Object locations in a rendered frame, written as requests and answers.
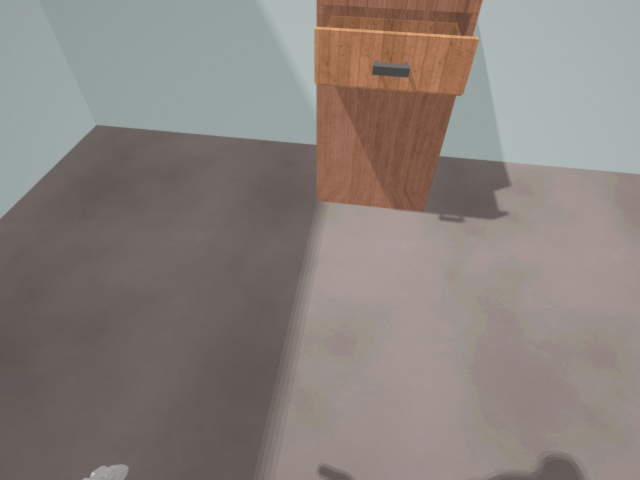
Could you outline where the cabinet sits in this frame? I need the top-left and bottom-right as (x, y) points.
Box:
(316, 0), (483, 212)

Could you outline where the handle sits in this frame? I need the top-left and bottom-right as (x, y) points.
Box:
(372, 60), (410, 77)

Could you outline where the drawer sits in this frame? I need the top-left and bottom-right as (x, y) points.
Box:
(314, 16), (479, 96)

